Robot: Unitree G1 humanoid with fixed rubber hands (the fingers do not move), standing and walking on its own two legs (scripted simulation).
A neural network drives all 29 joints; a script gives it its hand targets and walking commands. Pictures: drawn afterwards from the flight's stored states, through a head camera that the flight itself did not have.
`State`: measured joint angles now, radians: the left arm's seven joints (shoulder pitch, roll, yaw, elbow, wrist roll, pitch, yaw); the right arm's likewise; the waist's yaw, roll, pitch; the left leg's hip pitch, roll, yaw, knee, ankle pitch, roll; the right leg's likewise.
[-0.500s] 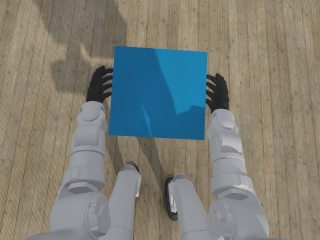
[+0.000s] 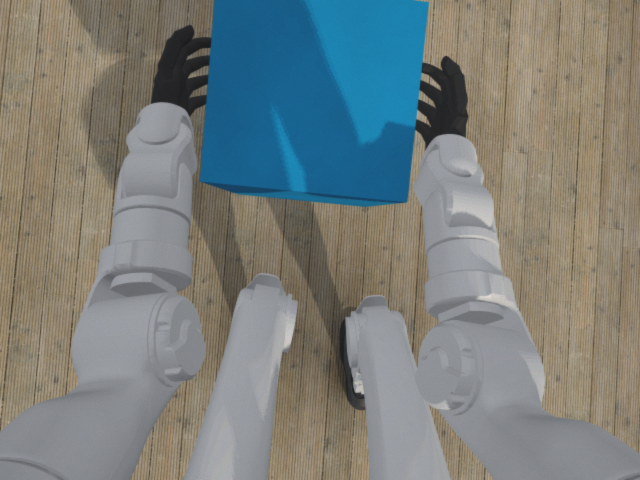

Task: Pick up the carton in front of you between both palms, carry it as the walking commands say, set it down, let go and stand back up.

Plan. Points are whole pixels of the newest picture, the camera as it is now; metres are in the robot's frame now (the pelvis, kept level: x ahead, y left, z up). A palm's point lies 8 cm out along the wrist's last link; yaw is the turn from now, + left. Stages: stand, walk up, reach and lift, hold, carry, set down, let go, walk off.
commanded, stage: set down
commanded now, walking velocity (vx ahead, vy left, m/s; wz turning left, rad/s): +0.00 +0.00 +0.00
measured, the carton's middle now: (310, 121) +0.50 +0.07 -0.18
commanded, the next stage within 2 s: none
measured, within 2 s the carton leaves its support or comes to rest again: rests again in 1.12 s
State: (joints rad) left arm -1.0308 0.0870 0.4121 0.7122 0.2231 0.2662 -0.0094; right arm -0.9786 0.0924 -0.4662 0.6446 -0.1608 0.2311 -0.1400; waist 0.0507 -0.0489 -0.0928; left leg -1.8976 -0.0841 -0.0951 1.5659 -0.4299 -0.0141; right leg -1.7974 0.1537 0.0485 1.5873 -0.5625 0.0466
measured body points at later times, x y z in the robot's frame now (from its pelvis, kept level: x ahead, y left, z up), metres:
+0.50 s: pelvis -0.02 +0.01 -0.11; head +0.34 +0.07 +0.16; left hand +0.52 +0.25 -0.26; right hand +0.54 -0.06 -0.25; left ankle +0.10 +0.11 -0.51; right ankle +0.07 -0.12 -0.51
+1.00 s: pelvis -0.01 +0.00 -0.15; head +0.36 +0.05 +0.08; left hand +0.53 +0.25 -0.33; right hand +0.55 -0.06 -0.33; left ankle +0.10 +0.11 -0.51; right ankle +0.06 -0.12 -0.51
